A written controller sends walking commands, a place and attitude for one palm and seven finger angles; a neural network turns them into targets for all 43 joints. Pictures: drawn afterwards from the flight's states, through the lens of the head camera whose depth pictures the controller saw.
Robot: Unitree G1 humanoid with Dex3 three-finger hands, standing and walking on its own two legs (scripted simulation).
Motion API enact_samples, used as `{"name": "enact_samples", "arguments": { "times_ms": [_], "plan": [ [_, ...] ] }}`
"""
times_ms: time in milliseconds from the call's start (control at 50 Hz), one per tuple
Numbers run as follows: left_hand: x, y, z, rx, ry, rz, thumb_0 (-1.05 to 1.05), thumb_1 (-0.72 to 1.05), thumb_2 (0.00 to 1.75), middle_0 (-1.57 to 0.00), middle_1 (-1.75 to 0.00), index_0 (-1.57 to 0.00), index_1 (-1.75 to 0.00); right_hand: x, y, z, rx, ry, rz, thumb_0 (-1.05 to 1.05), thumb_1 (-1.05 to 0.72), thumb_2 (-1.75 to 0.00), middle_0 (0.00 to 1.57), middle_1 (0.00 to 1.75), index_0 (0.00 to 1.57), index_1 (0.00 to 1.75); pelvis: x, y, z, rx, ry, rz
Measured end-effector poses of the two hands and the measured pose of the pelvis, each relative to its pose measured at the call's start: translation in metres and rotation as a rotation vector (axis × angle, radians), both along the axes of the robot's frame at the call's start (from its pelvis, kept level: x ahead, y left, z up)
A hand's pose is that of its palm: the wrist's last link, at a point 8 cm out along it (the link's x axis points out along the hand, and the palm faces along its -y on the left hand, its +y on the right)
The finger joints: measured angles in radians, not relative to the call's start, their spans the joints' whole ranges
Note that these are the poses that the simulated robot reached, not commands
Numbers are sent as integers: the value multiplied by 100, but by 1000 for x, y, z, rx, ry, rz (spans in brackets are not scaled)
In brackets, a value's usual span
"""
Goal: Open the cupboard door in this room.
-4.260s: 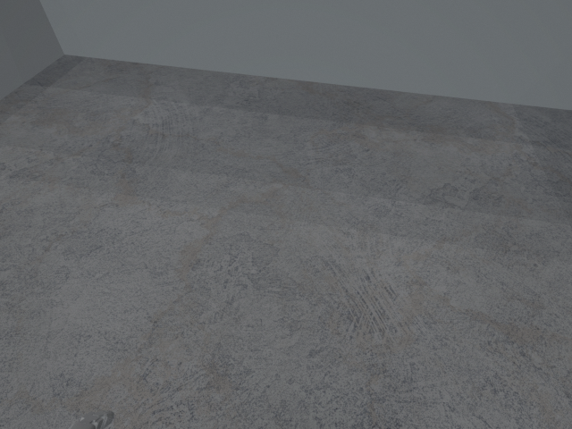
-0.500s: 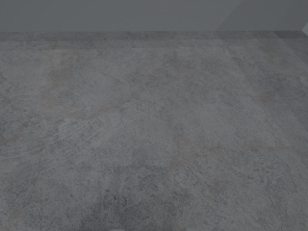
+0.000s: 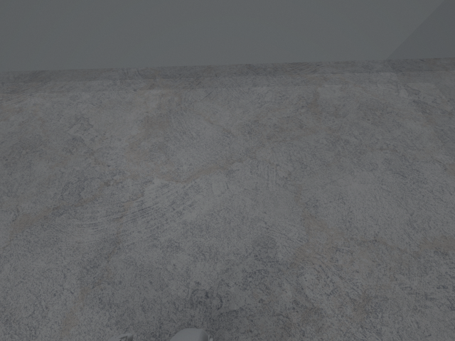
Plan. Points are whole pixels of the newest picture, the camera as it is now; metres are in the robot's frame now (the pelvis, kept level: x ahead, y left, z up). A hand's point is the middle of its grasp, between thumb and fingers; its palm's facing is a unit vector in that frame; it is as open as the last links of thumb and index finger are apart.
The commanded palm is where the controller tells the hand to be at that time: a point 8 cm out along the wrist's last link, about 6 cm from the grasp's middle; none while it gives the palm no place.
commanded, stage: turn or walk to find it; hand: left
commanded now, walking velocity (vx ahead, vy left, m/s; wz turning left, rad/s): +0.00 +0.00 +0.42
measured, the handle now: out of the picture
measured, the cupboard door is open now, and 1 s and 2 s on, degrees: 0 0 0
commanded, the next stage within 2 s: none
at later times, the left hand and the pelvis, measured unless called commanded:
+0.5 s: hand out of the picture -0.01 +0.28 -0.17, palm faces +0.25 -0.94 -0.24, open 7.4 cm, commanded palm none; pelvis -0.02 +0.06 +0.00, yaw +12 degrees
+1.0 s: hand out of the picture -0.03 +0.22 -0.15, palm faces +0.41 -0.87 -0.26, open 7.4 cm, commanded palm none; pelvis -0.03 +0.01 +0.00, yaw +25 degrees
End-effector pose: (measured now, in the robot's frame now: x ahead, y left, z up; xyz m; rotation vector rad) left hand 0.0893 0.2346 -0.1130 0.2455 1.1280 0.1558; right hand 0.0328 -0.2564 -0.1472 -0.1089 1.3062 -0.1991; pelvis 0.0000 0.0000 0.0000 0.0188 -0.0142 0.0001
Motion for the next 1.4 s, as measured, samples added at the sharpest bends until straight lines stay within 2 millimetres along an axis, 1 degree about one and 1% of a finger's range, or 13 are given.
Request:
{"name": "enact_samples", "arguments": {
  "times_ms": [160, 280, 360, 480, 580, 720, 800, 920, 1020, 1100, 1240, 1300, 1400],
  "plan": [
    [-56, 16, -16, -35, 93, 112, 0, 90, 90, -20, -30, -21, -30, 23, 10, 9, -38, 27, 107, 1, -91, -89, 19, 30, 19, 30, -4, 11, 0, 3, 1, 82],
    [-107, 55, -45, -66, 180, 219, 0, 90, 90, -20, -30, -21, -30, 65, 46, 14, -86, -60, 218, 1, -91, -89, 19, 30, 19, 30, -9, 39, -14, -21, 9, 142],
    [-125, 75, -45, -60, 232, 264, 0, 91, 90, -20, -30, -20, -30, 79, 70, 26, -94, -116, 262, 1, -91, -89, 19, 30, 19, 30, -13, 50, -8, -28, 6, 154],
    [-120, 90, -29, -56, 167, 294, 1, 91, 90, -20, -30, -20, -29, 81, 93, 35, -71, -127, 301, 1, -91, -89, 20, 30, 20, 30, -15, 59, 4, -40, 7, 196],
    [-104, 89, -19, -41, 97, 306, 0, 91, 90, -20, -30, -20, -29, 73, 97, 29, -41, -108, 313, 1, -91, -89, 20, 30, 20, 30, -17, 57, 6, -36, 7, 235],
    [-81, 68, -7, -17, -1, 309, 0, 91, 90, -20, -30, -20, -29, 56, 75, 10, -8, -44, 317, 1, -91, -89, 20, 30, 20, 30, -19, 37, 1, -17, 8, 292],
    [-85, 48, -3, 9, -40, 321, 0, 91, 90, -20, -30, -20, -30, 53, 55, -5, 9, -12, 325, 1, -91, -89, 20, 30, 20, 30, -21, 22, -6, -7, 3, 330],
    [-121, 28, 2, -1, -2, 395, 0, 90, 90, -20, -30, -21, -30, 60, 40, 0, -1, 21, 380, 1, -91, -89, 19, 30, 19, 30, -25, 13, 2, 8, -9, 396],
    [-158, 20, -5, -26, 45, 465, 0, 90, 90, -20, -30, -21, -30, 70, 45, 5, -25, 33, 444, 1, -91, -89, 19, 30, 19, 30, -30, 14, 3, 14, -12, 448],
    [-195, 21, -16, -53, 93, 527, 0, 90, 90, -20, -30, -21, -30, 85, 65, 10, -44, 12, 512, 1, -91, -89, 19, 30, 19, 30, -40, 22, 0, 9, -10, 486],
    [-267, 40, -47, -96, 190, 642, 0, 90, 90, -20, -30, -21, -30, 109, 123, 20, -66, -124, 636, 1, -91, -89, 19, 30, 19, 30, -62, 46, -14, -13, -10, 535],
    [-282, 48, -42, -100, 213, 668, 1, 91, 90, -20, -30, -20, -30, 108, 140, 30, -62, -154, 662, 1, -91, -89, 19, 30, 19, 30, -67, 51, -6, -28, -12, 553],
    [-283, 58, -28, -87, 157, 694, 1, 91, 90, -20, -30, -20, -29, 101, 157, 35, -41, -149, 701, 1, -91, -89, 20, 30, 20, 30, -73, 55, 4, -41, -9, 592]
  ]
}}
